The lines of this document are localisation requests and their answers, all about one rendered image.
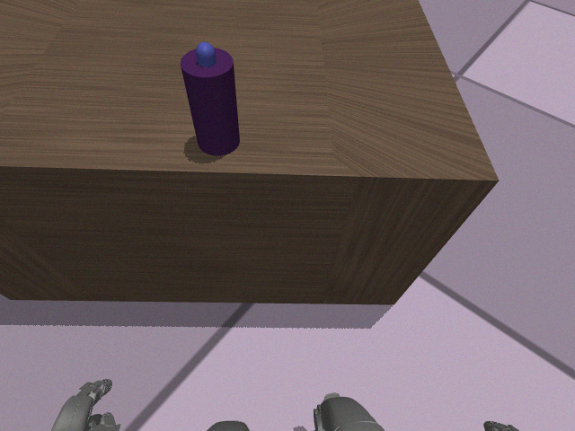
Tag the left robot hand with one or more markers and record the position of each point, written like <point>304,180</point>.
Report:
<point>75,415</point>

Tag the bottle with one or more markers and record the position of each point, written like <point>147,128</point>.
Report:
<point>208,75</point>

